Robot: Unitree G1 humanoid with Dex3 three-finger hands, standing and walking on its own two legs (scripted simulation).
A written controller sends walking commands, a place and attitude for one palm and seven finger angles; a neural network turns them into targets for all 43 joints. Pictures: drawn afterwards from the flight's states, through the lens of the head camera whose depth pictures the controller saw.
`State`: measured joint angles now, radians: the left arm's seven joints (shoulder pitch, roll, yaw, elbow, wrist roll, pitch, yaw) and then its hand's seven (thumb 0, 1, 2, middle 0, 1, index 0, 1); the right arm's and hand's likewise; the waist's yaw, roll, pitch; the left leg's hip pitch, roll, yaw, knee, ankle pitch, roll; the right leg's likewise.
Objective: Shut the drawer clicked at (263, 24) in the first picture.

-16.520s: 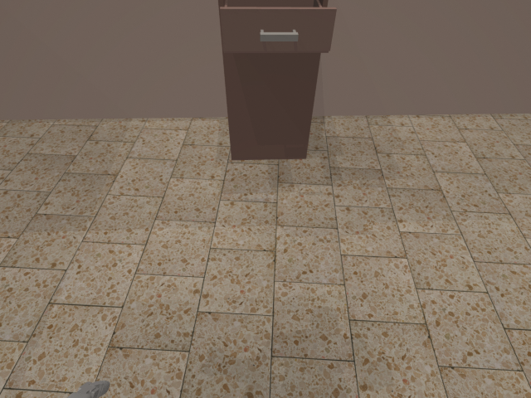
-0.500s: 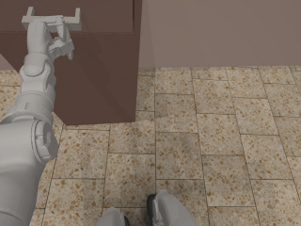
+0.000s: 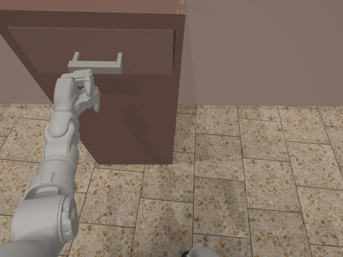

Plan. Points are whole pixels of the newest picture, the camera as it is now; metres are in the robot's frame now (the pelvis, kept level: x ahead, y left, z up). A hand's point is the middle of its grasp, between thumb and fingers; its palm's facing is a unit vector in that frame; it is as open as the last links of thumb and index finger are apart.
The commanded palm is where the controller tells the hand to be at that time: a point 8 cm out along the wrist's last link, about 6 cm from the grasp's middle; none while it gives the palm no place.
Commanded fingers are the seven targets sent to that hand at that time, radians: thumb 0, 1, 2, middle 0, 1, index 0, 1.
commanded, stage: draw the hand back to the body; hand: left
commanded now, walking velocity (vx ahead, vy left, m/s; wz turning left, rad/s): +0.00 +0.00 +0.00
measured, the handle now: (97, 61) +0.59 +0.17 +0.08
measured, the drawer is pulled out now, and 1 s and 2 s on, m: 0.00 0.00 0.00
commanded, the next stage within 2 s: step back with the hand held close in 1.22 s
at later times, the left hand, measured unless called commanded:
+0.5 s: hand (51, 153) +0.30 +0.19 +0.14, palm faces +0.11 -0.98 -0.18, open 3.3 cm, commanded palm +0.26 +0.24 +0.15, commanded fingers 0.00 0.90 0.90 -1.40 -1.60 -1.40 -1.60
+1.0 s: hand out of the picture +0.17 +0.24 +0.19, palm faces +0.39 -0.84 -0.37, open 3.3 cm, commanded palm +0.11 +0.29 +0.21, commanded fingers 0.00 0.90 0.90 -1.40 -1.60 -1.40 -1.60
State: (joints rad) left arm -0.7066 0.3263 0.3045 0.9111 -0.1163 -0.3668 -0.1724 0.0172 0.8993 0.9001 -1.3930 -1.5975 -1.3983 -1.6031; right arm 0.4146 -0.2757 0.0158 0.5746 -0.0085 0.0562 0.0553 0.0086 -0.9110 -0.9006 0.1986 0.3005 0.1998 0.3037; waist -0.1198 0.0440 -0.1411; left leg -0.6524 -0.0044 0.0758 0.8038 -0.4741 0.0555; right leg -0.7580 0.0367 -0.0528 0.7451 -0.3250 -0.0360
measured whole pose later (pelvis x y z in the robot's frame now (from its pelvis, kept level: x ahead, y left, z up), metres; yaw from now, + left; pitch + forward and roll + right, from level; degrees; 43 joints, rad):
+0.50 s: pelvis -0.01 +0.00 +0.03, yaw +2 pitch +4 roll -1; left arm -0.08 0.27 0.11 0.14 -0.11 -0.11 -0.05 0.02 0.90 0.90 -1.40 -1.60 -1.40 -1.60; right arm 0.20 -0.26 0.05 0.56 0.04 -0.04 -0.03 0.01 -0.91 -0.90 0.20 0.30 0.20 0.30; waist 0.02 0.05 -0.05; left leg -0.23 -0.03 0.04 0.54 -0.37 0.06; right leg -0.34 0.02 -0.06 0.53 -0.25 -0.03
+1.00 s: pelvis -0.01 +0.00 +0.04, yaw +2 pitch -4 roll -1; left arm 0.46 0.32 0.25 -0.40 -0.06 -0.09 0.07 0.01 0.89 0.90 -1.40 -1.60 -1.40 -1.60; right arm 0.22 -0.23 0.04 0.62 0.00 -0.08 -0.04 0.02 -0.91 -0.90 0.20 0.30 0.20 0.30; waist 0.06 0.08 0.00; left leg -0.02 -0.04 0.03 0.41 -0.32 0.06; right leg -0.13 0.03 -0.07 0.40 -0.20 -0.03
